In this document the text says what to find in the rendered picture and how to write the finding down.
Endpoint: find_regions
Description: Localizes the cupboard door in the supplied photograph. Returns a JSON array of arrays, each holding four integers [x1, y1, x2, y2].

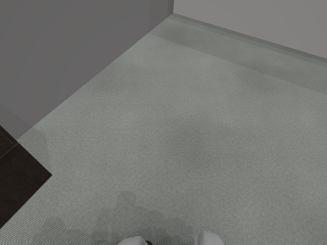
[[0, 133, 14, 156]]

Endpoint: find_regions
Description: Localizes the robot right thigh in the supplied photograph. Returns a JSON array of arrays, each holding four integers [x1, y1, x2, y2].
[[193, 231, 225, 245]]

